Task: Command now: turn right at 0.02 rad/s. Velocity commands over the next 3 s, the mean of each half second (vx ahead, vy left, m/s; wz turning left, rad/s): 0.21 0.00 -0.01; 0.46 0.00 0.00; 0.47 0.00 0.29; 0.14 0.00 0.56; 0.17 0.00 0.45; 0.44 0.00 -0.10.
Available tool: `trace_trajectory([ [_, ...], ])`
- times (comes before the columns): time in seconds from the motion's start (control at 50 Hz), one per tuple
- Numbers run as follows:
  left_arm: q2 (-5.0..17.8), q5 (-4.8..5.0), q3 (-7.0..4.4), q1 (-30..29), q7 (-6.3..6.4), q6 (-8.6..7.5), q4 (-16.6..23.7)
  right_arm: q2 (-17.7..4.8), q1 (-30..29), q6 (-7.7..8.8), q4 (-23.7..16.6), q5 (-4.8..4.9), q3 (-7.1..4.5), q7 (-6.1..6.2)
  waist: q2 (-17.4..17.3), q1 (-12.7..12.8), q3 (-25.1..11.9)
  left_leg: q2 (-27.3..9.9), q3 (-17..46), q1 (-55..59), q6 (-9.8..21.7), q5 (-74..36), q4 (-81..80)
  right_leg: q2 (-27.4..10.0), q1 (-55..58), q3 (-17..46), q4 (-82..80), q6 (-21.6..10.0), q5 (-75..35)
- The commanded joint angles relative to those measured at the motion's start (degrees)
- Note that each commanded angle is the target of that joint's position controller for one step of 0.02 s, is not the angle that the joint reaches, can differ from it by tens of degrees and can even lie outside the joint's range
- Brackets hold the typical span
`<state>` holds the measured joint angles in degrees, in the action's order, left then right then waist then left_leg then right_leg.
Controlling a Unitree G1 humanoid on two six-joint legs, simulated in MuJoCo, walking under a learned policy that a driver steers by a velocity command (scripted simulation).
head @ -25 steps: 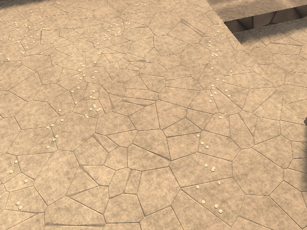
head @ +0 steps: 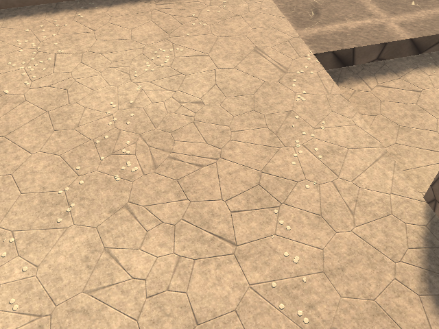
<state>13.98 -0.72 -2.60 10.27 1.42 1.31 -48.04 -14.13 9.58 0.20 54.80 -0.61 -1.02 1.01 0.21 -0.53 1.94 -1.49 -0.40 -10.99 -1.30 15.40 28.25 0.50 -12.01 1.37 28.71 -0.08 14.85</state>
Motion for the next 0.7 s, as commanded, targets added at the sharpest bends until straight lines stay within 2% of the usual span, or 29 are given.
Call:
trace_trajectory([
  [0.02,5.64,0.11,-1.34,-1.2,0.34,-0.96,1.32,-6.93,-0.73,0.52,-1.33,0.06,-1.28,0.48,-0.06,-0.22,-1.55,-1.92,2.13,-1.55,1.22,-4.77,-5.63,-2.33,1.17,2.47,-4.75,-0.97,-7.7],
  [0.1,5.76,0.23,-1.3,-0.32,0.6,-1.18,-1.47,-6.54,-0.4,0.37,0.22,0.13,-1.12,0.64,0.12,-0.21,-1.24,-1.52,1.88,-1.39,1.38,-4.7,-5.8,-2.23,1.18,2.11,-5.04,-0.7,-7.66],
  [0.12,5.57,0.33,-1.26,0.81,0.71,-1.13,-2.54,-6.28,0.62,0.24,1.02,0.23,-1.09,0.73,0.0,-0.15,-2.36,-0.85,1.27,-1.11,1.64,0.92,-5.97,-1.5,1.5,1.33,-5.12,-0.85,-1.73],
  [0.14,6.2,0.68,-1.53,1.4,0.87,-1.01,-3.16,-6.92,0.96,0.03,1.35,0.67,-1.36,0.92,-0.34,-0.02,-1.45,-0.08,0.9,-2.37,2.46,9.44,-5.44,-0.45,0.13,0.5,-4.42,-1.4,8.25],
  [0.18,6.75,1.1,-1.76,1.73,1.08,-1.33,-3.47,-7.56,0.89,0.09,0.94,1.12,-1.69,1.22,-0.85,0.03,3.13,-0.75,2.72,-6.54,4.52,23.63,-5.63,-0.5,-5.7,1.27,-4.17,-2.99,22.92],
  [0.2,6.41,1.28,-1.68,1.9,1.04,-1.98,-3.55,-7.44,1.31,0.59,0.81,1.29,-1.7,1.21,-1.08,-0.05,4.8,-1.61,4.27,-7.56,5.44,25.93,-5.9,-1.01,-7.56,2.05,-4.04,-3.64,24.53],
  [0.26,5.22,1.82,-1.59,2.23,0.29,-4.5,-4.08,-7.89,4.56,2.59,1.6,1.88,-2.16,0.72,-2.93,-0.77,4.6,-5.1,9.97,-5.04,8.25,25.74,-6.91,-1.69,-9.92,2.56,-0.85,-4.32,20.02],
  [0.3,3.82,2.08,-1.35,1.24,-0.43,-5.82,-3.79,-9.06,6.74,3.39,2.16,2.18,-2.63,0.28,-6.1,-1.13,4.01,-8.93,16.44,-2.01,10.8,26.53,-10.73,-0.42,-11.66,0.31,3.28,-4.05,14.71],
  [0.34,2.81,2.38,-1.16,2.05,-0.98,-6.77,-4.14,-10.03,6.34,3.7,1.86,2.43,-2.96,-0.01,-9.41,0.21,4.27,-12.69,21.75,-2.26,12.87,25.6,-14.3,0.28,-9.7,-2.26,5.89,-4.59,9.52],
  [0.36,2.76,2.54,-1.16,4.12,-1.17,-7.07,-4.96,-10.02,4.52,3.74,1.05,2.56,-2.91,-0.16,-9.51,1.7,4.82,-12.5,21.13,-4.71,12.71,23.1,-13.48,0.13,-6.26,-2.14,3.55,-5.47,8.89],
  [0.38,3.24,2.68,-1.34,8.16,-1.29,-7.32,-6.69,-9.09,0.96,3.85,-0.39,2.68,-2.6,-0.36,-7.91,4.04,5.16,-10.03,17.07,-8.73,11.02,17.19,-10.1,-0.24,-0.17,-0.89,-0.58,-6.34,7.81],
  [0.4,5.66,2.73,-2.12,13.98,-1.25,-7.57,-9.06,-6.92,-2.97,4.39,-2.36,2.59,-1.95,-0.62,-1.81,6.35,4.32,-4.62,8.87,-14.8,7.69,6.58,-0.43,-3.18,7.92,5.96,-5.07,-7.98,6.29],
  [0.42,11.73,3.02,-4.02,22.38,-1.37,-7.54,-12.1,-4.62,-5.42,5.67,-4.61,1.88,-1.48,-0.83,12.52,8.17,1.51,2.87,-2.07,-25.92,3.22,-1.42,18.77,-11.04,21.26,20.79,-10.58,-11.94,-1.91],
  [0.44,11.33,1.93,-3.71,26.11,-1.99,-7.71,-12.45,-5.67,-5.82,6.69,-5.19,1.49,-1.75,-0.9,15.8,9.4,-0.24,4.16,0.25,-37.49,2.26,14.21,32.43,-19.53,28.74,33.75,-13.36,-16.24,-12.19],
  [0.46,7.98,0.87,-2.48,23.7,-2.12,-7.87,-11.89,-6.61,-5.1,7.12,-5.17,2.64,-2.05,-1.47,8.5,6.94,0.97,1.12,3.77,-43.02,3.69,16.38,40.4,-20.95,29.61,32.0,-11.68,-16.64,-15.1],
  [0.48,6.47,0.56,-1.91,21.65,-2.18,-7.9,-10.99,-5.55,-4.99,7.22,-5.14,3.58,-1.73,-2.02,5.76,5.72,1.18,-0.79,4.0,-46.39,4.99,13.41,43.95,-20.15,30.12,27.8,-11.8,-15.93,-16.6],
  [0.5,6.02,0.94,-1.45,20.4,-2.22,-7.62,-10.81,-4.98,-6.33,7.25,-5.7,3.56,-1.61,-2.37,3.55,5.1,2.74,-2.71,3.0,-49.24,5.51,10.17,43.64,-19.54,29.52,23.6,-13.22,-14.78,-18.42],
  [0.52,4.76,1.16,-0.78,19.31,-2.06,-7.15,-10.77,-4.68,-7.48,7.11,-6.18,3.0,-1.72,-2.56,2.92,4.34,3.46,-4.49,2.51,-48.4,5.53,6.82,40.84,-18.5,27.22,19.46,-14.86,-13.05,-20.89],
  [0.54,3.43,1.1,-0.2,18.73,-1.79,-6.55,-10.68,-3.89,-7.96,6.92,-6.69,2.6,-1.58,-2.94,3.86,3.79,3.74,-5.1,1.35,-45.61,4.9,4.19,37.66,-16.63,24.1,16.01,-16.76,-11.84,-21.51],
  [0.56,3.03,1.04,0.1,17.33,-1.36,-6.09,-10.12,-2.88,-8.4,6.66,-7.13,2.31,-1.24,-3.41,4.49,3.22,4.1,-4.85,0.0,-41.96,3.95,0.81,33.03,-14.82,19.96,12.74,-18.64,-11.16,-21.05],
  [0.58,3.6,0.98,0.19,15.16,-0.81,-5.83,-9.2,-2.07,-10.08,6.43,-8.05,1.93,-0.83,-3.76,4.34,2.84,4.83,-3.98,-1.41,-36.76,2.84,-3.69,26.43,-12.6,14.16,9.17,-20.36,-10.57,-19.86],
  [0.6,4.84,0.95,0.06,13.85,-0.32,-5.84,-8.61,-1.02,-12.29,6.21,-9.0,1.59,-0.32,-3.93,4.4,2.86,5.24,-2.69,-2.66,-29.85,2.07,-8.81,19.36,-10.25,8.29,5.66,-21.77,-9.8,-18.08],
  [0.62,6.66,0.99,-0.32,14.16,0.06,-6.11,-8.57,-0.62,-14.15,5.94,-9.91,1.53,-0.05,-3.89,5.21,3.03,5.21,-1.38,-3.45,-23.42,1.69,-12.74,13.36,-9.51,4.18,4.15,-23.83,-9.49,-16.59],
  [0.64,8.43,1.23,-0.82,15.7,0.24,-6.49,-9.12,-1.53,-15.33,5.61,-10.6,1.68,-0.21,-3.72,6.05,3.15,5.18,-0.35,-3.78,-19.38,1.6,-14.97,10.34,-10.51,3.07,4.35,-25.7,-9.67,-15.42],
  [0.66,9.23,1.69,-1.16,16.44,0.31,-6.78,-9.73,-2.85,-15.76,5.28,-11.1,2.0,-0.49,-3.53,6.41,2.71,5.76,-0.11,-2.99,-17.75,2.01,-16.4,7.89,-11.67,3.91,4.36,-26.44,-9.57,-14.82],
  [0.7,9.0,2.28,-1.48,16.54,0.27,-6.86,-10.39,-5.34,-15.36,5.02,-11.61,2.29,-1.28,-3.29,6.3,1.33,5.88,0.15,-1.7,-16.82,3.61,-17.04,3.57,-13.5,9.11,3.72,-24.41,-8.51,-20.11],
])
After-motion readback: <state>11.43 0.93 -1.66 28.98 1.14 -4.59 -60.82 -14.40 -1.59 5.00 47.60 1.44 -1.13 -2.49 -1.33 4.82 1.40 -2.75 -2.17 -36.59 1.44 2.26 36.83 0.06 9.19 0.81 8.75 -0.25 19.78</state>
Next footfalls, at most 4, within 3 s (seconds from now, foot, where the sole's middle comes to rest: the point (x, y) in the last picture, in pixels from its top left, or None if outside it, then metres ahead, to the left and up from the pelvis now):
0.78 left None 0.41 0.13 -0.77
1.32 right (257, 271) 0.71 -0.10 -0.77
1.78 left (176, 242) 0.83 0.17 -0.77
2.24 right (234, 222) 0.91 -0.03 -0.77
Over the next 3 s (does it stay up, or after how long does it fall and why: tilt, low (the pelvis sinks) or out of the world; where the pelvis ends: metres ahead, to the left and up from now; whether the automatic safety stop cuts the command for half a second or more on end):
stays up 0.94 0.24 0.00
